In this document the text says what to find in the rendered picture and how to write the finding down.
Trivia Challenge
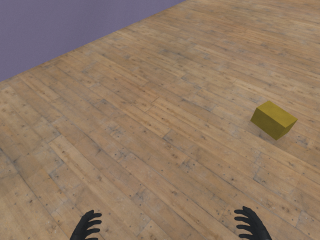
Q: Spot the left robot hand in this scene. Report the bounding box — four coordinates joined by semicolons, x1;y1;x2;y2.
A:
70;210;102;240

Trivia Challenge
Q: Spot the right robot hand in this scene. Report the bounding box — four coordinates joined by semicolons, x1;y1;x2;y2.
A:
234;206;272;240

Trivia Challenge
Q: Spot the carton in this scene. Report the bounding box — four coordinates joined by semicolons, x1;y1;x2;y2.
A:
250;101;298;141

